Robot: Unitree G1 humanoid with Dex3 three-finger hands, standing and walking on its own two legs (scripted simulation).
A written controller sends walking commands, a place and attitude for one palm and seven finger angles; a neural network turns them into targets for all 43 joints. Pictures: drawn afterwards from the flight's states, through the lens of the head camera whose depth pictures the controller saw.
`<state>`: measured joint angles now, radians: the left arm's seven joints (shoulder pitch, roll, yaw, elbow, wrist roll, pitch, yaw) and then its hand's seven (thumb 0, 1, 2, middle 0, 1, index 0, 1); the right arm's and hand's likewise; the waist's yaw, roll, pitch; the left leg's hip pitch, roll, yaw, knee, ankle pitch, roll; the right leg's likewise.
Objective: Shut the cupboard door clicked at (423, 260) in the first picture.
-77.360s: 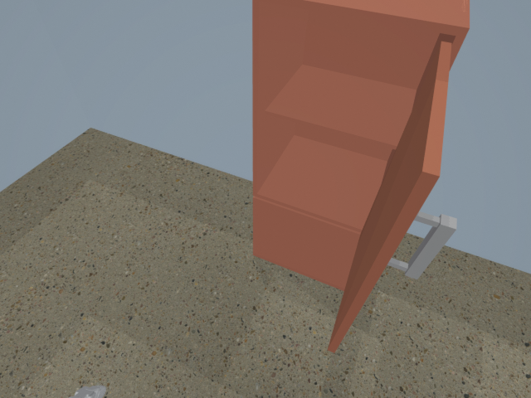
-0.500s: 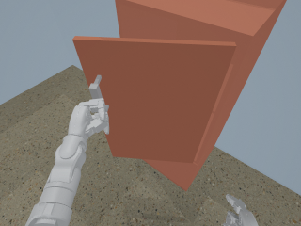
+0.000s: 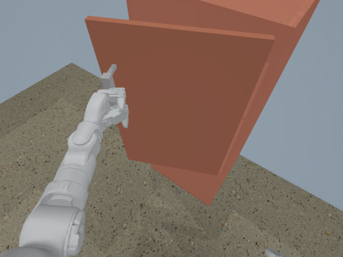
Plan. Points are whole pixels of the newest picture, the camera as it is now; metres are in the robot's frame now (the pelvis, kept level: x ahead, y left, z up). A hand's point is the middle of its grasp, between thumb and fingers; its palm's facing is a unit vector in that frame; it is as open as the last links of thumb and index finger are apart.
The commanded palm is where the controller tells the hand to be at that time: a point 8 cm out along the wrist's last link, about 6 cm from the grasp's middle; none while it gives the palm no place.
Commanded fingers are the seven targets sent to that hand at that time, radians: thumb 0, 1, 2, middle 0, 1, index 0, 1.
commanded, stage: push the door shut along its arc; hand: left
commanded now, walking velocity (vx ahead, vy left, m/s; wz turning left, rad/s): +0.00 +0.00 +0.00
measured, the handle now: (115, 92) +0.50 +0.15 +0.10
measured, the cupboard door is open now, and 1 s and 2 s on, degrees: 25 12 0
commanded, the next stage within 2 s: pull the fist back off the door in 1.28 s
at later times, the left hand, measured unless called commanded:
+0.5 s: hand (141, 96) +0.48 +0.08 +0.10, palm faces -0.31 -0.95 -0.02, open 3.1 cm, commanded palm +0.48 +0.13 +0.10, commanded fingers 0.00 0.90 0.90 -1.30 -1.50 -1.30 -1.50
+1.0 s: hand (155, 83) +0.52 +0.04 +0.11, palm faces -0.40 -0.91 -0.01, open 3.0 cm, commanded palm +0.53 +0.08 +0.10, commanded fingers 0.00 0.90 0.90 -1.30 -1.50 -1.30 -1.50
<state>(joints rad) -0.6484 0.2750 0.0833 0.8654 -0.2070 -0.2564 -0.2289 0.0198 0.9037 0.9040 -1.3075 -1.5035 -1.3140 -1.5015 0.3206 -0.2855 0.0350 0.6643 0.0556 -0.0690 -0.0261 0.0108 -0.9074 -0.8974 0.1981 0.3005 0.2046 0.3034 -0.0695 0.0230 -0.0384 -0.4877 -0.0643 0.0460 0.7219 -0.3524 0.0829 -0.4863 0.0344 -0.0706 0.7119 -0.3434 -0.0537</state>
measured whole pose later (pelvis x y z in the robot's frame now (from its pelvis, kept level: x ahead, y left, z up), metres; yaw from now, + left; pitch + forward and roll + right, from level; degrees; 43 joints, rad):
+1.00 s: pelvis +0.00 -0.02 -0.02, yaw -1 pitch +17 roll -1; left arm -1.12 0.42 0.17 1.26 -0.16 -0.26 -0.42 -0.01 0.89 0.93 -1.30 -1.50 -1.30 -1.50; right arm 0.38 -0.31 0.03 0.69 0.03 -0.03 -0.03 0.01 -0.91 -0.90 0.20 0.30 0.21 0.30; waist -0.19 0.03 -0.07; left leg -0.75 -0.02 0.03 0.86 -0.40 0.05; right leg -0.74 0.07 -0.09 0.82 -0.38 -0.09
